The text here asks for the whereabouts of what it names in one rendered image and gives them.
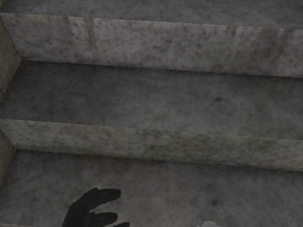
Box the robot left hand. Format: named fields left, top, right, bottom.
left=62, top=187, right=130, bottom=227

